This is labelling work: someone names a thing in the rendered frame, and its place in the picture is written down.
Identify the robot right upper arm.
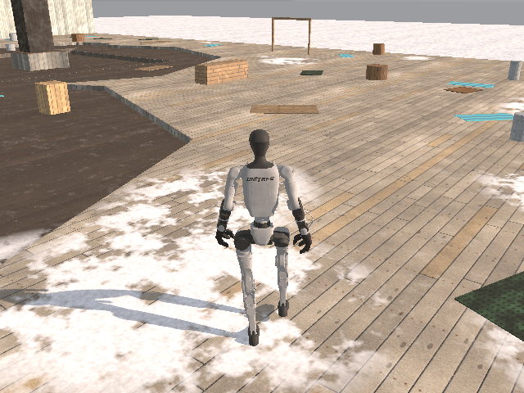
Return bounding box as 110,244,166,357
277,165,300,210

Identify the left robot hand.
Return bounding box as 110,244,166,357
215,229,234,247

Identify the right robot hand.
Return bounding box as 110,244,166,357
293,233,312,254

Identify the robot right forearm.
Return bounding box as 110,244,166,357
292,197,309,235

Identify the robot right foot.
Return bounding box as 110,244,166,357
278,300,289,317

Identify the right robot shin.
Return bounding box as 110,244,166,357
278,255,288,306

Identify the robot left upper arm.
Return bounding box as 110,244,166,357
223,165,243,211

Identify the robot left forearm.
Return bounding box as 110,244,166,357
216,199,231,232

